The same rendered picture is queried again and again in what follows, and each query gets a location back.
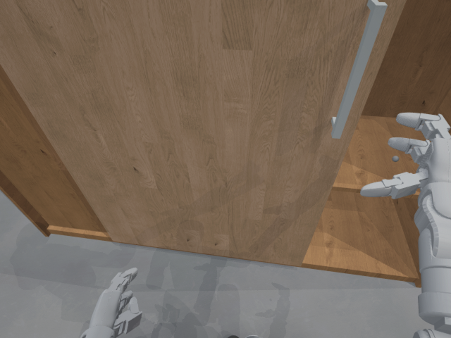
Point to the wardrobe door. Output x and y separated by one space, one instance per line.
30 162
196 125

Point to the handle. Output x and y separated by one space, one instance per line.
369 36

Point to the robot right hand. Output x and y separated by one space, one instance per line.
434 156

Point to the robot right forearm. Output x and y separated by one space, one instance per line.
433 220

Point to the robot left hand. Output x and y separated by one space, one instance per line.
108 310

